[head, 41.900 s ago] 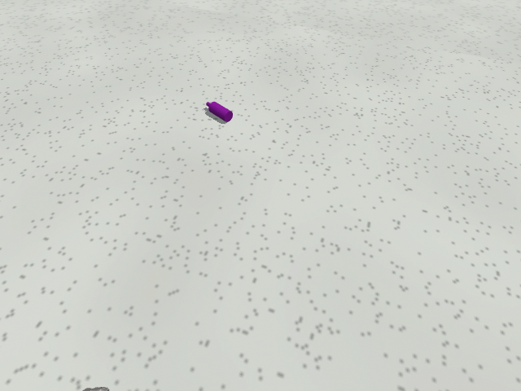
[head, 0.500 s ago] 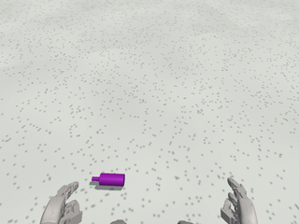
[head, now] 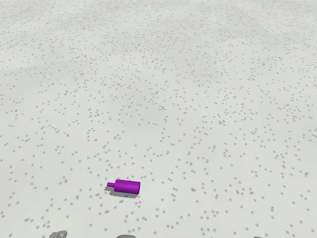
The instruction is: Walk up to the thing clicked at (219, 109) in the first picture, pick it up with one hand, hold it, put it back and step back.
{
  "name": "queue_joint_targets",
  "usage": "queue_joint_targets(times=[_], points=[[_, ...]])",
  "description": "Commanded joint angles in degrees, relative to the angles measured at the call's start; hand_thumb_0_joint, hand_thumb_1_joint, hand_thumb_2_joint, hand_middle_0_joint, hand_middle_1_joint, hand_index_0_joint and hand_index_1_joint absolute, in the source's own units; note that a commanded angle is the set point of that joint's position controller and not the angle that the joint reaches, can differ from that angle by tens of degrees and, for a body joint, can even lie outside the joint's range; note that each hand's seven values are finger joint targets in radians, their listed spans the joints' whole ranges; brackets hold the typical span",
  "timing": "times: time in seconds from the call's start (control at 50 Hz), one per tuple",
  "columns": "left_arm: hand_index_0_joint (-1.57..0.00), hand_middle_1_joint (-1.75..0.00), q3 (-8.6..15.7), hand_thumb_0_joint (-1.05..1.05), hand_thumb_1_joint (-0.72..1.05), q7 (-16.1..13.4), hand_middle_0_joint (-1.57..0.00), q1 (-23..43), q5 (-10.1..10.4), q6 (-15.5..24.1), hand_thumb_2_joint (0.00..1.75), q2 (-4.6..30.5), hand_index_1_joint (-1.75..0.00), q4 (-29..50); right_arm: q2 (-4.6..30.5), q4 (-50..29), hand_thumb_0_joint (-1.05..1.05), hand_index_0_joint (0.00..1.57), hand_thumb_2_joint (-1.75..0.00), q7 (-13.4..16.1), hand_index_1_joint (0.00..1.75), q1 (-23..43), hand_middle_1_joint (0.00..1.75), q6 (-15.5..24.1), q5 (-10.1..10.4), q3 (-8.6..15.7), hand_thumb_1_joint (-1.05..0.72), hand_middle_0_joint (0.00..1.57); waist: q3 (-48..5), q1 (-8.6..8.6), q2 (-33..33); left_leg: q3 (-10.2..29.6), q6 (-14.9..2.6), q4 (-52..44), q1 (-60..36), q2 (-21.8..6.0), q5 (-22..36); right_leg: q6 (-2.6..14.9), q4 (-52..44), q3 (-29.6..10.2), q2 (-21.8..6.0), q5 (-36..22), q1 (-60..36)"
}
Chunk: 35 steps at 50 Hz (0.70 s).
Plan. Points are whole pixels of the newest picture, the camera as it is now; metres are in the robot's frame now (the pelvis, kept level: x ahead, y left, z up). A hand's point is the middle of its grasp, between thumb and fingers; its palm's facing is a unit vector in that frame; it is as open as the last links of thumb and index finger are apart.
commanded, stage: stand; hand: left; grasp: from above
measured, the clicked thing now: (123, 186) +0.48 +0.22 -0.72
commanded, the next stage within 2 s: none
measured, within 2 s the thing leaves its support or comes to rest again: neither
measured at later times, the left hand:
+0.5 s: hand out of the picture +0.04 +0.23 -0.14, palm faces +0.04 -0.94 -0.34, open 7.4 cm
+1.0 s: hand out of the picture +0.06 +0.22 -0.13, palm faces +0.04 -0.94 -0.33, open 7.4 cm
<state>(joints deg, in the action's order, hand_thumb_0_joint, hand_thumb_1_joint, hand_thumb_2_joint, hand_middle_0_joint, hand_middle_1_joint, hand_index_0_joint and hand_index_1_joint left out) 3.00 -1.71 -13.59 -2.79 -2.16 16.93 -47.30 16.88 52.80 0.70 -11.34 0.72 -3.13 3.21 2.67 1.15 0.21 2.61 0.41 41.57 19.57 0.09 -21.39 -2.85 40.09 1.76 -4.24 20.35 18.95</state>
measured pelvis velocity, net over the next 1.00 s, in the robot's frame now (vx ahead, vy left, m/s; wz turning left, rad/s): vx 0.00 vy -0.02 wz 0.02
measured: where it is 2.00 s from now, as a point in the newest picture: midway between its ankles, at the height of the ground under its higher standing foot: outside the picture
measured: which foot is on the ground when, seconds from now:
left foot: down 0.00-1.00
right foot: down 0.00-1.00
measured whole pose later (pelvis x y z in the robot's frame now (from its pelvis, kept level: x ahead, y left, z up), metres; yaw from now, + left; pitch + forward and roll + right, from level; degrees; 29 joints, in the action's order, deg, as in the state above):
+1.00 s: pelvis +0.00 -0.02 +0.03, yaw +1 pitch -4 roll +0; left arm 2.0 -0.5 -6.3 -1.2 -0.1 17.6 -65.4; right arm 17.8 64.2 1.0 -8.0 -0.2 -1.2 0.8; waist 4.1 0.5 -1.1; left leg 4.3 2.6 21.4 6.5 -1.8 -11.2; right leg -1.1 21.0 4.2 -2.4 11.2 5.9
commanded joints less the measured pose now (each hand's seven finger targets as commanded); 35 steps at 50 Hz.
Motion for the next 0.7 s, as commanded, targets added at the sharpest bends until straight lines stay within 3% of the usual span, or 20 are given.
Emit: queue_joint_targets(times=[0.0,0.06,0.1,0.16,0.2,0.34,0.46,0.5,0.56,0.68], points=[[-0.2,-0.3,2.4,0.0,0.9,-0.8,-0.2,2.8,0.4,2.7,0.9,8.7,-0.3,0.8,9.8,-2.8,0.0,0.2,-0.9,0.8,0.3,2.6,0.3,1.7,0.5,2.3,-0.9,0.2,-4.4,0.13,-2.6,6.0,-3.64,-12.7,-3.2,-3.9,10.9,4.08,-9.3,-2.5,-1.3,-7.9,-5.1],[-0.2,-0.3,2.1,0.0,0.9,-0.9,-0.2,1.8,0.7,2.7,0.9,8.6,-0.3,-2.8,9.9,-0.9,0.0,0.2,-0.9,1.1,0.3,2.6,0.3,1.4,0.8,2.1,-0.9,0.2,-3.9,0.35,-3.3,6.4,-3.31,-14.9,-4.8,-4.6,13.7,3.77,-11.1,-1.9,-1.4,-9.7,-7.4],[-0.2,-0.3,2.0,0.0,0.9,-0.8,-0.2,2.0,0.9,2.6,0.9,9.3,-0.3,-4.8,10.2,0.3,0.0,0.2,-0.9,1.2,0.3,2.2,0.3,1.1,1.1,2.0,-0.9,0.2,-2.8,-0.12,-2.6,6.3,-2.88,-17.1,-4.7,-4.6,11.0,3.64,-13.0,-2.2,-1.5,-8.4,-8.6],[-0.2,-0.3,1.7,0.0,0.9,-0.8,-0.2,2.1,0.9,2.8,0.9,9.6,-0.3,-7.3,9.9,2.1,0.0,0.2,-0.9,1.3,0.3,2.3,0.3,0.9,1.5,1.7,-0.9,0.2,-2.3,-0.12,-1.6,5.3,-2.31,-17.2,-6.8,-4.3,13.6,3.76,-15.9,-2.7,-2.5,-10.5,-10.0],[-0.2,-0.3,1.5,0.0,0.9,-0.8,-0.2,3.1,0.9,2.9,0.9,9.7,-0.3,-8.4,9.9,3.0,0.0,0.2,-0.9,1.2,0.3,2.1,0.3,0.5,1.6,1.6,-0.9,0.2,-1.2,-0.5,-1.6,5.4,-2.19,-19.1,-6.2,-4.3,9.9,3.43,-17.8,-2.7,-2.4,-7.5,-10.6],[-0.2,-0.3,1.3,0.0,0.9,-0.7,-0.2,4.2,1.0,3.0,0.9,10.1,-0.3,-11.8,10.2,5.2,0.0,0.2,-0.9,1.2,0.3,2.8,0.3,0.4,1.6,1.2,-0.9,0.2,-0.9,-0.38,-1.8,5.4,-1.83,-21.4,-8.2,-4.9,13.0,3.17,-19.8,-2.4,-2.7,-10.1,-12.6],[-0.2,-0.3,1.2,0.0,0.9,-0.4,-0.2,5.3,1.1,3.0,0.9,11.0,-0.3,-13.3,10.2,6.5,0.0,0.2,-0.9,0.9,0.3,2.8,0.3,0.0,1.7,0.9,-0.9,0.2,1.0,-0.51,-0.1,4.9,-1.48,-22.4,-7.6,-4.5,8.7,3.07,-22.7,-3.0,-2.8,-4.0,-11.6],[-0.2,-0.3,1.3,0.0,0.9,-0.4,-0.2,5.4,1.2,3.1,0.9,11.4,-0.3,-13.6,10.3,6.7,0.0,0.2,-0.9,0.8,0.3,3.1,0.3,0.1,1.8,0.8,-0.9,0.2,0.4,-0.43,-1.0,5.0,-1.47,-22.8,-8.5,-4.8,10.6,3.08,-22.5,-2.8,-2.8,-6.6,-12.2],[-0.2,-0.3,1.2,0.0,0.9,-0.3,-0.2,6.0,1.1,3.1,0.9,11.5,-0.3,-14.1,10.6,6.9,0.0,0.2,-0.9,0.8,0.3,3.8,0.3,0.1,1.8,0.7,-0.9,0.2,0.3,-0.16,-0.6,4.9,-1.41,-22.6,-8.0,-4.8,11.2,3.1,-22.9,-3.0,-3.0,-6.0,-13.0],[-0.2,-0.3,1.4,0.0,0.9,-0.3,-0.2,6.8,1.7,3.3,0.9,11.8,-0.3,-14.6,11.0,7.4,0.0,0.2,-0.9,1.0,0.3,3.6,0.3,0.5,1.9,0.1,-0.9,0.2,-2.8,-0.32,-0.7,4.3,-1.27,-21.9,-11.4,-5.5,20.4,3.11,-21.7,-2.5,-3.4,-16.1,-15.1]])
